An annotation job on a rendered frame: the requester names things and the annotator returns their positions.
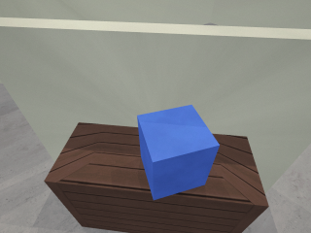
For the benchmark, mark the carton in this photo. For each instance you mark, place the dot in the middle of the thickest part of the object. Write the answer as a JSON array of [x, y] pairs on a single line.
[[177, 150]]

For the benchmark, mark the pedestal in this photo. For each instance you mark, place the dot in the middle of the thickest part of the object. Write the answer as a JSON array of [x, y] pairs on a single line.
[[100, 178]]

